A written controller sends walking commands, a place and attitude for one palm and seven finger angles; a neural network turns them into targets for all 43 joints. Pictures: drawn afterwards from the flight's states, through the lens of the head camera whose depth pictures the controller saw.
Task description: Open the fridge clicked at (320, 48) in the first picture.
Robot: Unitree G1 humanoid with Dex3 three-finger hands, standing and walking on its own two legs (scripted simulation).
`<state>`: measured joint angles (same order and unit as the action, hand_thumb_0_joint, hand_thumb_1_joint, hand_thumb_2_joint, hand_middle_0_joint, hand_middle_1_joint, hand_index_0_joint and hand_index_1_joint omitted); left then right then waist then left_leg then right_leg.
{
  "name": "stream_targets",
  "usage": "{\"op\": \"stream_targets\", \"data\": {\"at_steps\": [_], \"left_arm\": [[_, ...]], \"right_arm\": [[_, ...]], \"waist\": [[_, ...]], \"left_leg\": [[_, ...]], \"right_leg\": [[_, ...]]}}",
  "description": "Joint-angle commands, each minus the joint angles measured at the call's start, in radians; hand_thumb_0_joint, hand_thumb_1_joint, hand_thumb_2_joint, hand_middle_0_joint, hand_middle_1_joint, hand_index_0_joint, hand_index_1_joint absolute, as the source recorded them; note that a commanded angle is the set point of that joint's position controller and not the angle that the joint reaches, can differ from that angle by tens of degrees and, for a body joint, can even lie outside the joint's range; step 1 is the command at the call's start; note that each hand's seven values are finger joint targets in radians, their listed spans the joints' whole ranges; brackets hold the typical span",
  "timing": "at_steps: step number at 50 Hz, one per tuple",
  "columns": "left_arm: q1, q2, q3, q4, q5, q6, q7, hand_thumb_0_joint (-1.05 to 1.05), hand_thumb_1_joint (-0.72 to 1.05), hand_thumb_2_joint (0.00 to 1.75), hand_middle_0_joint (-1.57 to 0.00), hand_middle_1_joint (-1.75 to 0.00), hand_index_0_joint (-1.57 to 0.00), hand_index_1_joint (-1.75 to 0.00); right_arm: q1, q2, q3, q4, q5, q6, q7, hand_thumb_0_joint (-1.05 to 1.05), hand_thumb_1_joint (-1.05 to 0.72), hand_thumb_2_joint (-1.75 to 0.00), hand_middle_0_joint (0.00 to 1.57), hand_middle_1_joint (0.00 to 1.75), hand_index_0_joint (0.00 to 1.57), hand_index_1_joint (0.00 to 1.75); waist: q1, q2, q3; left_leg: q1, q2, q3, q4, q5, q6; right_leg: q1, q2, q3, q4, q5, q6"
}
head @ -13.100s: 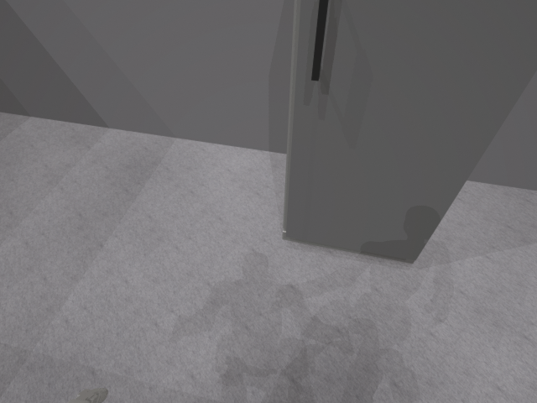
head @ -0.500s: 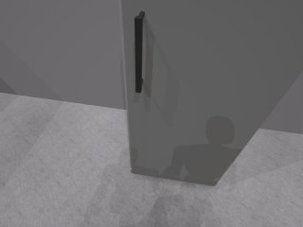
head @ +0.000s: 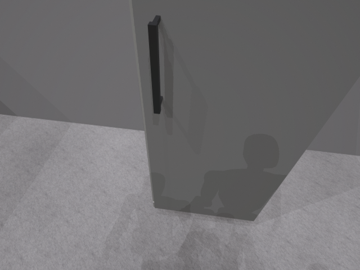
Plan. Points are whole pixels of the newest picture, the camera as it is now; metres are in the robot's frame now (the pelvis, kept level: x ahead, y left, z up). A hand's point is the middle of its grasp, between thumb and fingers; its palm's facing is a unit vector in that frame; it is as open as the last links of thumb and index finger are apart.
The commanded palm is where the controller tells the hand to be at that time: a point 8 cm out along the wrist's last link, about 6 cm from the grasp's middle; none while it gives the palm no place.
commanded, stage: look again from close up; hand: left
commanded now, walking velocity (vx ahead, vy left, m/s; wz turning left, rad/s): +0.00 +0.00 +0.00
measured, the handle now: (157, 70) +0.52 +0.10 +0.19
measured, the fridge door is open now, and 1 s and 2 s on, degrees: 0 0 0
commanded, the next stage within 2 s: none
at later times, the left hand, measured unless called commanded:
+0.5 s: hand out of the picture +0.06 +0.21 -0.17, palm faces -0.05 -0.96 -0.28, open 7.4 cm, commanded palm none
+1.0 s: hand out of the picture +0.06 +0.21 -0.17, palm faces -0.05 -0.96 -0.28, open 7.4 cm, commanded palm none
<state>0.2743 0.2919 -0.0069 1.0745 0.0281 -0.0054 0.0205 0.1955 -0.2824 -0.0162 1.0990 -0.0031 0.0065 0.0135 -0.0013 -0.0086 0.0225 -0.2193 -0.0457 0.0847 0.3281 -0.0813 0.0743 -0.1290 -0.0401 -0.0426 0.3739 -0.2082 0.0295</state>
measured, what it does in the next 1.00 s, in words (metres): stands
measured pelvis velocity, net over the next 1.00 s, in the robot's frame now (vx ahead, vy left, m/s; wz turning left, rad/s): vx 0.03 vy -0.01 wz -0.02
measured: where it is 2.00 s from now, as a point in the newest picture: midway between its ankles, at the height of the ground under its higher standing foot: outside the picture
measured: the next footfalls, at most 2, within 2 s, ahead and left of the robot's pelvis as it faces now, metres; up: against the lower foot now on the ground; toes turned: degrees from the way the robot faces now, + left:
none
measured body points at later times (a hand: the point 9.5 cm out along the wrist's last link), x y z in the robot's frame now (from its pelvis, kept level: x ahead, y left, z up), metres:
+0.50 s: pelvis +0.02 -0.01 +0.00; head +0.02 +0.00 +0.45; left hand +0.06 +0.26 -0.15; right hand +0.06 -0.29 -0.14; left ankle +0.07 +0.06 -0.74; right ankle +0.00 -0.14 -0.74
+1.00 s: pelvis +0.03 -0.01 +0.00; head +0.04 +0.00 +0.45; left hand +0.06 +0.26 -0.15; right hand +0.08 -0.28 -0.14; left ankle +0.07 +0.06 -0.74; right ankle +0.00 -0.14 -0.74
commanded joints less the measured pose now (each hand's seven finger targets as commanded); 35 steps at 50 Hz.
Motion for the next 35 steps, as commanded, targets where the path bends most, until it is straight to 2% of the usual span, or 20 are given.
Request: {"op": "stream_targets", "data": {"at_steps": [1, 4, 6, 14, 15, 19, 21, 23, 27, 29, 31, 34, 35], "left_arm": [[0.010, 0.171, 0.028, -0.040, -0.004, -0.019, 0.008, 0.00, 0.90, 0.90, -0.20, -0.30, -0.20, -0.30], [-0.002, 0.168, 0.027, -0.039, -0.006, -0.019, 0.008, 0.00, 0.90, 0.90, -0.20, -0.30, -0.20, -0.30], [-0.006, 0.170, 0.027, -0.038, -0.005, -0.020, 0.009, 0.00, 0.90, 0.90, -0.20, -0.30, -0.20, -0.30], [-0.026, 0.164, 0.024, -0.036, -0.008, -0.020, 0.008, 0.00, 0.90, 0.90, -0.20, -0.30, -0.20, -0.30], [-0.025, 0.166, 0.024, -0.037, -0.007, -0.022, 0.009, 0.00, 0.90, 0.90, -0.20, -0.30, -0.20, -0.30], [-0.041, 0.164, 0.023, -0.037, -0.009, -0.022, 0.008, 0.00, 0.90, 0.90, -0.20, -0.30, -0.20, -0.30], [-0.043, 0.166, 0.024, -0.038, -0.008, -0.024, 0.009, 0.00, 0.90, 0.90, -0.20, -0.30, -0.20, -0.30], [-0.045, 0.163, 0.023, -0.036, -0.009, -0.023, 0.008, 0.00, 0.90, 0.90, -0.20, -0.30, -0.20, -0.30], [-0.048, 0.165, 0.022, -0.035, -0.009, -0.022, 0.008, 0.00, 0.90, 0.90, -0.20, -0.30, -0.20, -0.30], [-0.050, 0.163, 0.023, -0.034, -0.009, -0.020, 0.007, 0.00, 0.90, 0.90, -0.20, -0.30, -0.20, -0.30], [-0.047, 0.165, 0.024, -0.035, -0.009, -0.022, 0.007, 0.00, 0.90, 0.90, -0.20, -0.30, -0.20, -0.30], [-0.050, 0.163, 0.023, -0.031, -0.009, -0.020, 0.006, 0.00, 0.90, 0.90, -0.20, -0.30, -0.20, -0.30], [-0.041, 0.163, 0.023, -0.030, -0.009, -0.021, 0.007, 0.00, 0.90, 0.90, -0.20, -0.30, -0.20, -0.30]], "right_arm": [[-0.019, -0.188, -0.035, -0.052, -0.002, -0.030, -0.017, 0.00, -0.90, -0.90, 0.20, 0.30, 0.20, 0.30], [-0.017, -0.188, -0.033, -0.045, -0.002, -0.030, -0.017, 0.00, -0.90, -0.90, 0.20, 0.30, 0.20, 0.30], [-0.021, -0.184, -0.030, -0.045, -0.001, -0.032, -0.017, 0.00, -0.90, -0.90, 0.20, 0.30, 0.20, 0.30], [-0.026, -0.181, -0.025, -0.038, -0.002, -0.033, -0.019, 0.00, -0.90, -0.90, 0.20, 0.30, 0.20, 0.30], [-0.026, -0.177, -0.024, -0.039, -0.001, -0.033, -0.018, 0.00, -0.90, -0.90, 0.20, 0.30, 0.20, 0.30], [-0.032, -0.179, -0.023, -0.037, -0.002, -0.033, -0.019, 0.00, -0.90, -0.90, 0.20, 0.30, 0.20, 0.30], [-0.033, -0.178, -0.021, -0.036, -0.002, -0.035, -0.019, 0.00, -0.90, -0.90, 0.20, 0.30, 0.20, 0.30], [-0.039, -0.180, -0.020, -0.035, -0.003, -0.034, -0.020, 0.00, -0.90, -0.90, 0.20, 0.30, 0.20, 0.30], [-0.041, -0.179, -0.020, -0.034, -0.003, -0.033, -0.019, 0.00, -0.90, -0.90, 0.20, 0.30, 0.20, 0.30], [-0.041, -0.179, -0.019, -0.033, -0.003, -0.032, -0.020, 0.00, -0.90, -0.90, 0.20, 0.30, 0.20, 0.30], [-0.042, -0.178, -0.020, -0.035, -0.003, -0.034, -0.019, 0.00, -0.90, -0.90, 0.20, 0.30, 0.20, 0.30], [-0.046, -0.181, -0.018, -0.031, -0.003, -0.033, -0.020, 0.00, -0.90, -0.90, 0.20, 0.30, 0.20, 0.30], [-0.044, -0.177, -0.018, -0.033, -0.003, -0.034, -0.020, 0.00, -0.90, -0.90, 0.20, 0.30, 0.20, 0.30]], "waist": [[-0.001, 0.006, 0.014], [-0.003, 0.016, 0.013], [-0.001, 0.006, 0.009], [-0.002, 0.016, 0.002], [0.000, -0.003, 0.000], [-0.005, 0.004, 0.002], [-0.005, -0.003, -0.012], [-0.004, 0.015, 0.000], [-0.004, 0.003, 0.000], [-0.004, 0.017, 0.006], [-0.003, 0.006, -0.007], [-0.004, 0.006, 0.008], [-0.001, 0.004, -0.008]], "left_leg": [[0.034, 0.169, -0.193, -0.101, -0.185, -0.046], [0.038, 0.170, -0.197, -0.109, -0.199, -0.049], [0.041, 0.170, -0.189, -0.095, -0.149, -0.046], [0.062, 0.171, -0.180, -0.094, -0.127, -0.049], [0.065, 0.172, -0.177, -0.083, -0.095, -0.047], [0.075, 0.173, -0.170, -0.084, -0.088, -0.049], [0.082, 0.173, -0.166, -0.072, -0.036, -0.047], [0.084, 0.174, -0.166, -0.080, -0.055, -0.049], [0.084, 0.174, -0.167, -0.085, -0.072, -0.050], [0.077, 0.174, -0.172, -0.095, -0.100, -0.051], [0.087, 0.176, -0.166, -0.082, -0.052, -0.048], [0.085, 0.176, -0.168, -0.093, -0.083, -0.051], [0.095, 0.176, -0.167, -0.082, -0.045, -0.047]], "right_leg": [[-0.060, -0.091, 0.094, -0.087, -0.029, -0.056], [-0.059, -0.089, 0.094, -0.090, -0.042, -0.055], [-0.045, -0.096, 0.095, -0.095, -0.010, -0.055], [-0.039, -0.094, 0.099, -0.102, -0.001, -0.053], [-0.034, -0.095, 0.101, -0.106, 0.017, -0.053], [-0.038, -0.097, 0.103, -0.112, 0.012, -0.051], [-0.022, -0.098, 0.105, -0.112, 0.046, -0.051], [-0.030, -0.097, 0.104, -0.116, 0.031, -0.051], [-0.029, -0.095, 0.103, -0.117, 0.023, -0.049], [-0.029, -0.095, 0.103, -0.118, 0.013, -0.049], [-0.020, -0.098, 0.100, -0.117, 0.040, -0.048], [-0.030, -0.095, 0.101, -0.120, 0.021, -0.047], [-0.020, -0.097, 0.101, -0.120, 0.041, -0.048]]}}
